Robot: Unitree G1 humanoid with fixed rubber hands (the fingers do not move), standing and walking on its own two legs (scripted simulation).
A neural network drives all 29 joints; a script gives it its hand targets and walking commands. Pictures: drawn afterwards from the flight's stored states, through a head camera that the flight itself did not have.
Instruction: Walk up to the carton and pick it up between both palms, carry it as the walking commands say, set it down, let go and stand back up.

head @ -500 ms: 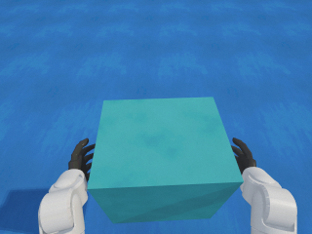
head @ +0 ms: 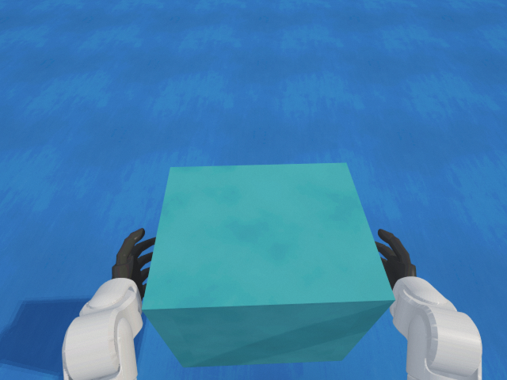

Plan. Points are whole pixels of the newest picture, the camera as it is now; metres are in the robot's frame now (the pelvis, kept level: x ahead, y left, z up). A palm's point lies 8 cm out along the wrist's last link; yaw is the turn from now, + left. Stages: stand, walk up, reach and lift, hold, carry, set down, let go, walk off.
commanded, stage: carry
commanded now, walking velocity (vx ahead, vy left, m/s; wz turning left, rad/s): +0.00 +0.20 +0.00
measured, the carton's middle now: (261, 269) +0.30 -0.01 -0.01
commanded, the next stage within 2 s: none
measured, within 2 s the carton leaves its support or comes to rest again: neither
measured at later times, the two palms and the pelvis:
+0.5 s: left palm (8, 327) +0.20 +0.31 +0.08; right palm (305, 339) +0.17 -0.05 +0.06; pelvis -0.05 +0.14 +0.00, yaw -2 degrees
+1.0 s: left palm out of the picture +0.20 +0.36 +0.04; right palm (268, 338) +0.18 -0.01 +0.04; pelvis -0.07 +0.17 +0.00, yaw -3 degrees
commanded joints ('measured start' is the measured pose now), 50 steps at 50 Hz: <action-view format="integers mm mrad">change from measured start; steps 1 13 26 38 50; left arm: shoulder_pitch -409 -552 -521 -693 -650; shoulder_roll -639 -735 -679 -748 -662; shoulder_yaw -757 -839 -762 -824 -632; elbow -136 -107 -21 -124 251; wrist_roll -329 -448 -378 -400 -229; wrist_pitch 7 -6 -4 -220 -333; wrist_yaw -194 -204 -198 -163 -174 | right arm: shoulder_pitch -515 -469 -561 -824 -676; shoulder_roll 743 753 750 794 669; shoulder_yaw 816 759 778 833 562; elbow -128 -105 -88 -218 189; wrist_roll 356 307 333 428 184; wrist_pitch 0 -14 7 -202 -341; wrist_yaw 175 170 184 187 167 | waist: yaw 23 20 20 11 18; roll -105 223 69 -228 138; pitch -328 -366 -220 -247 -266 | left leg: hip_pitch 169 331 115 362 261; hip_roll -25 231 176 30 148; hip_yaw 47 -166 -222 -78 -269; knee -329 -328 -626 85 -495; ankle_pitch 81 617 -89 74 256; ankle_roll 22 203 24 -31 48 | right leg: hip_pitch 196 -5 197 -68 126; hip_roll -97 134 130 -150 124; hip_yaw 65 -11 -29 248 38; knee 43 97 6 -326 -36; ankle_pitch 224 -211 -120 -336 -38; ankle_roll -95 -52 -46 -203 -55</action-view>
